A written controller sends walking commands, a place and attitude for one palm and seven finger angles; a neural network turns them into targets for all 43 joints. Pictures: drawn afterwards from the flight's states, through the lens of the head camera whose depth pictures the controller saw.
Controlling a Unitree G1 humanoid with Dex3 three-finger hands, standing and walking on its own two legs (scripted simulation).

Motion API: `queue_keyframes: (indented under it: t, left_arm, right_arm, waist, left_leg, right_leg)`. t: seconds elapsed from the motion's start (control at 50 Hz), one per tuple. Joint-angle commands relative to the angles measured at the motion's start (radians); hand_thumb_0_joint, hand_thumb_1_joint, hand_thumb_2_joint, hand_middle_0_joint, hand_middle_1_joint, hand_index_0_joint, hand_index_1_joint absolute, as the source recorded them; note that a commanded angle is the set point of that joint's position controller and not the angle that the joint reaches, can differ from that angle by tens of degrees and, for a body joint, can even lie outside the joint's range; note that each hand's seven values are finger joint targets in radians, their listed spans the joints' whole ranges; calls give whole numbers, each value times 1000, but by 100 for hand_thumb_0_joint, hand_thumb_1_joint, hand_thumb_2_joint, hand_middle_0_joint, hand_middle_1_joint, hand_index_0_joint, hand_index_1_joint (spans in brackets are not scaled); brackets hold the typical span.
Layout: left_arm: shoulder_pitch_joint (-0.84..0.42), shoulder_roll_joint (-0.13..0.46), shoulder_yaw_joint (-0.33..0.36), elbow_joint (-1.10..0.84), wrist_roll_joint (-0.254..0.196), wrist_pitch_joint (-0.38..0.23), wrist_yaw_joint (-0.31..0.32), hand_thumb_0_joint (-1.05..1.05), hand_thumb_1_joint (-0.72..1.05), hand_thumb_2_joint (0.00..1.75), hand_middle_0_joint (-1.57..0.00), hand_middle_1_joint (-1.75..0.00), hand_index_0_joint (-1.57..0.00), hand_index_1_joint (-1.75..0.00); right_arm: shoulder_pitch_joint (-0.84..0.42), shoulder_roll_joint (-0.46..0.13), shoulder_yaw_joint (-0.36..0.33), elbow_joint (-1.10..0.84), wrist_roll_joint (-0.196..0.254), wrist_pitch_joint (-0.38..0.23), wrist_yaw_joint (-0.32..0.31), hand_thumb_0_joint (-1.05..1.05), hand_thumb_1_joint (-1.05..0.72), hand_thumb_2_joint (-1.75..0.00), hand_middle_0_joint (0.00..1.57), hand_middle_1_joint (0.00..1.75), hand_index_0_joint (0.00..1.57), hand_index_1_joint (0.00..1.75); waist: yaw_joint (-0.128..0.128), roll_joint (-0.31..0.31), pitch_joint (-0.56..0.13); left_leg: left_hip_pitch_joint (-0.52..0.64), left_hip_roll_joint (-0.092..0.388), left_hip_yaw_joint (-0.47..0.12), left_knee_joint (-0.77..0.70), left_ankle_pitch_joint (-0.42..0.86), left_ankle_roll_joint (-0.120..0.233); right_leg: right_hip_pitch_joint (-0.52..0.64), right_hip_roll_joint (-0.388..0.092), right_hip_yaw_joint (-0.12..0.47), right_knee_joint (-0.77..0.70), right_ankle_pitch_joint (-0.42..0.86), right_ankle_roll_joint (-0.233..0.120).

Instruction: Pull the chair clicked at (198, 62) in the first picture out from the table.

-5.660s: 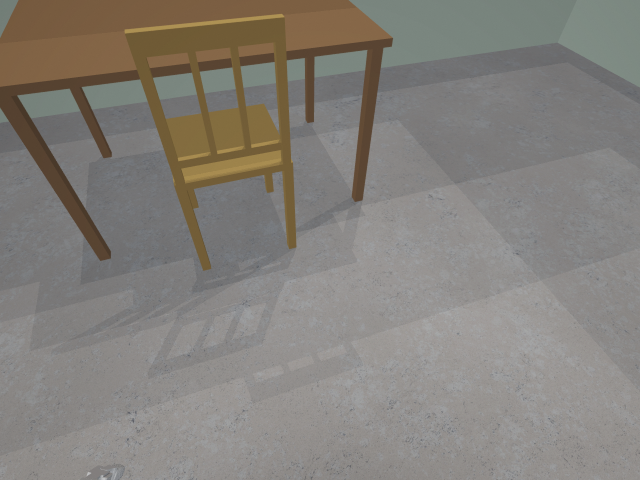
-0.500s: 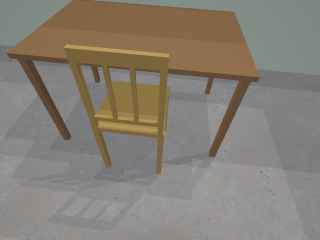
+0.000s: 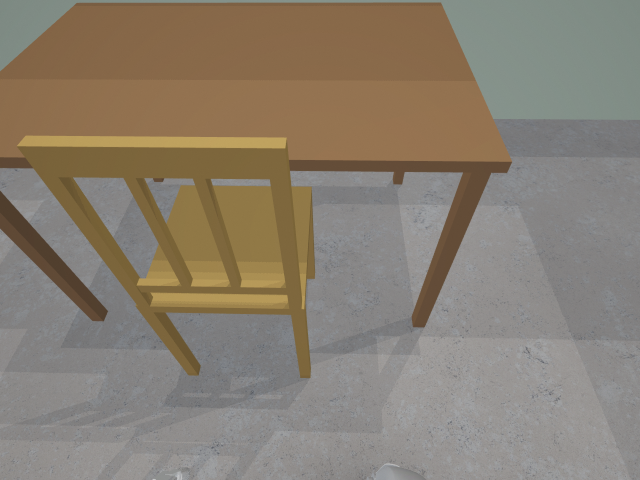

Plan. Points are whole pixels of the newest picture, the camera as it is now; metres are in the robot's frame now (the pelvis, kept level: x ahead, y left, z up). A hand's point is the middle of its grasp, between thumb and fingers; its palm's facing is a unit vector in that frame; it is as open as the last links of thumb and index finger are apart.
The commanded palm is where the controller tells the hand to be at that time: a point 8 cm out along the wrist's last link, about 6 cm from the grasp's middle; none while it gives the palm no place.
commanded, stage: come to a stop and stand still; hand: left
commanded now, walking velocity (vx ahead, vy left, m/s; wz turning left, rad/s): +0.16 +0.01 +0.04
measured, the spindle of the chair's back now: (164, 236) +0.51 +0.31 -0.07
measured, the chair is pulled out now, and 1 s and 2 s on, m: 0.00 0.00 0.00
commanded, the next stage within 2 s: look again from close up in 1.42 s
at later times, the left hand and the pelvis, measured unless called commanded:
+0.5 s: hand out of the picture +0.10 +0.21 -0.16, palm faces +0.04 -0.98 -0.21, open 7.3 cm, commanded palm none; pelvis +0.07 +0.02 +0.02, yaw -2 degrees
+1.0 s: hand out of the picture +0.05 +0.15 -0.15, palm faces +0.04 -0.98 -0.20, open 7.2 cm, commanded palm none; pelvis +0.02 -0.03 +0.03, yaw -1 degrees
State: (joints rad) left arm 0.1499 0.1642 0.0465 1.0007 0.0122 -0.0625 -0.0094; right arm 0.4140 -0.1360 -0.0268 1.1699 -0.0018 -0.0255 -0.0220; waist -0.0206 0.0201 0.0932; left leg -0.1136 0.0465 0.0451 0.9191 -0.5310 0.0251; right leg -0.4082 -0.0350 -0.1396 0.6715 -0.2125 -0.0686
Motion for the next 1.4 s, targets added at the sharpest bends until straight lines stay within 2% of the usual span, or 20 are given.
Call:
queue_keyframes:
  t: [0.0, 0.04, 0.08, 0.18, 0.24, 0.3, 0.32, 0.36, 0.42, 0.54, 0.6, 0.64, 0.66, 0.72, 0.82, 0.86, 0.88, 0.92, 1.14, 1.38]
  left_arm:
    - [137, 151, 31, 1, -2, 13, 28, 0, 90, 90, -20, -30, -20, -30]
    - [71, 103, 18, -9, 7, 7, 35, 0, 90, 90, -20, -30, -20, -30]
    - [59, 85, 10, -7, 10, 10, 35, 0, 90, 90, -20, -30, -20, -30]
    - [98, 113, 4, 19, 5, 30, 40, 0, 90, 90, -20, -30, -20, -30]
    - [96, 124, 9, 25, -3, 49, 47, 0, 90, 90, -20, -30, -20, -30]
    - [135, 80, 8, 8, -5, 73, 52, 0, 90, 90, -20, -30, -20, -30]
    - [156, 80, 6, 14, -7, 81, 53, 0, 90, 90, -20, -30, -20, -30]
    - [143, 98, 11, 20, -6, 93, 52, 0, 90, 90, -20, -30, -20, -30]
    - [145, 89, 16, 20, -2, 95, 49, 0, 90, 90, -20, -30, -20, -30]
    - [151, 79, 16, -6, -2, 98, 45, 0, 90, 90, -20, -30, -20, -30]
    - [220, 92, 11, 20, 7, 84, 48, 0, 90, 90, -20, -30, -20, -30]
    - [145, 198, 13, 1, 14, 69, 51, 0, 90, 90, -20, -30, -20, -30]
    - [126, 201, 14, -10, 13, 66, 47, 0, 90, 90, -20, -30, -20, -30]
    - [41, 159, 3, -10, 13, 66, 48, 0, 90, 90, -20, -30, -20, -30]
    - [91, 144, -4, 25, -1, 56, 47, 0, 90, 90, -20, -30, -20, -30]
    - [108, 110, -11, 37, -9, 56, 45, 0, 90, 90, -20, -30, -20, -30]
    - [118, 96, -13, 43, -9, 55, 45, 0, 90, 90, -20, -30, -20, -30]
    - [121, 108, -10, 72, -10, 60, 45, 0, 90, 90, -20, -30, -20, -30]
    - [158, 89, -13, 106, -5, 61, 42, 0, 90, 90, -20, -30, -20, -30]
    - [220, 51, -13, 120, -4, 54, 45, 0, 90, 90, -20, -30, -20, -30]
  right_arm:
    - [-46, -74, -27, -100, -15, -14, 8, 0, -90, -90, 20, 30, 20, 30]
    - [11, -41, -20, -84, -23, 5, 11, 0, -90, -90, 20, 30, 20, 30]
    - [35, -15, -13, -76, -21, 19, 8, 0, -90, -90, 20, 30, 20, 30]
    - [-40, -14, 7, -93, -5, 22, -1, 0, -90, -90, 20, 30, 20, 30]
    - [-47, -48, -6, -89, -4, 26, -7, 0, -90, -90, 20, 30, 20, 30]
    - [-106, -144, -19, -131, -14, 20, -13, 0, -90, -90, 20, 30, 20, 30]
    - [-140, -160, -23, -136, -12, 18, -19, 0, -90, -90, 20, 30, 20, 30]
    - [-164, -166, -27, -150, -16, 22, -32, 0, -90, -90, 20, 30, 20, 30]
    - [-202, -191, -45, -171, -22, 35, -36, 0, -90, -90, 20, 30, 20, 30]
    - [-228, -215, -67, -188, -23, 48, -25, 0, -90, -90, 20, 30, 20, 30]
    - [-233, -190, -66, -188, -9, 50, -11, 0, -90, -90, 20, 30, 20, 30]
    - [-241, -89, -43, -212, 1, 53, 4, 0, -90, -90, 20, 30, 20, 30]
    - [-293, -100, -44, -220, -5, 70, 3, 0, -90, -90, 20, 30, 20, 30]
    - [-235, -95, -41, -168, -8, 74, 3, 0, -90, -90, 20, 30, 20, 30]
    - [-167, -78, -15, -113, -6, 44, -5, 0, -90, -90, 20, 30, 20, 30]
    - [-156, -104, -4, -95, -11, 25, -12, 0, -90, -90, 20, 30, 20, 30]
    - [-158, -115, -1, -90, -12, 21, -16, 0, -90, -90, 20, 30, 20, 30]
    - [-162, -111, 4, -67, -11, 13, -16, 0, -90, -90, 20, 30, 20, 30]
    - [-43, -71, 6, -36, -17, 32, -12, 0, -90, -90, 20, 30, 20, 30]
    - [9, -44, 8, -34, -14, 19, -17, 0, -90, -90, 20, 30, 20, 30]
  waist:
    - [47, -75, -50]
    - [-10, -74, -49]
    - [-28, -102, -45]
    - [16, -123, -98]
    - [4, -109, -88]
    - [38, 93, -52]
    - [51, 241, -75]
    - [38, 191, -97]
    - [29, 104, -144]
    - [15, 161, -196]
    - [44, 67, -193]
    - [14, -227, -91]
    - [38, -247, -76]
    - [-6, -175, -18]
    - [5, -133, -50]
    - [25, -16, -52]
    - [36, -25, -56]
    - [48, 112, -75]
    - [24, -65, 33]
    - [23, -23, 15]
  left_leg:
    - [-374, 54, -77, 375, 143, 20]
    - [-298, 71, -54, 250, 170, -4]
    - [-234, 58, -17, 93, 178, -27]
    - [-178, 18, 2, -238, 230, -56]
    - [-67, 20, 1, -440, 402, -59]
    - [-101, 201, -159, -543, 823, 40]
    - [-111, 245, -207, -589, 951, 88]
    - [-66, 285, -241, -610, 1026, 161]
    - [49, 286, -190, -527, 1133, 188]
    - [46, 260, -156, -512, 966, 152]
    - [-78, 166, -103, -438, 622, 63]
    - [-235, -10, 9, -329, 167, -44]
    - [-188, -14, -28, -230, 60, -44]
    - [-179, -10, -56, -123, 120, -34]
    - [-53, -1, -43, -455, 294, -41]
    - [-27, 70, -123, -552, 467, -16]
    - [-49, 85, -128, -560, 444, -11]
    - [-91, 86, -141, -596, 440, -6]
    - [-117, 23, -75, -600, 217, -20]
    - [-134, 30, -88, -598, 227, -11]
  right_leg:
    - [157, -316, 427, -475, -122, -148]
    - [51, -268, 269, -487, -12, -115]
    - [7, -228, 177, -486, 95, -98]
    - [159, -199, 152, -381, 385, -92]
    - [141, -184, 141, -287, 335, -47]
    - [136, -41, 76, -158, 43, 54]
    - [167, -16, 46, -66, -81, 75]
    - [94, 0, 109, 152, -330, 78]
    - [-2, 11, 143, 269, -340, 82]
    - [85, 3, 127, 67, -270, 84]
    - [267, -7, 109, -281, 19, 87]
    - [214, -258, 361, -383, 208, -21]
    - [87, -288, 391, -423, 135, -82]
    - [49, -214, 319, -403, 112, -100]
    - [125, -151, 253, -329, 119, -38]
    - [136, -81, 219, -306, 73, 26]
    - [164, -65, 217, -324, 48, 38]
    - [254, -57, 190, -304, 65, 46]
    - [125, -70, 237, -433, -242, 44]
    - [118, -62, 226, -391, -180, 39]
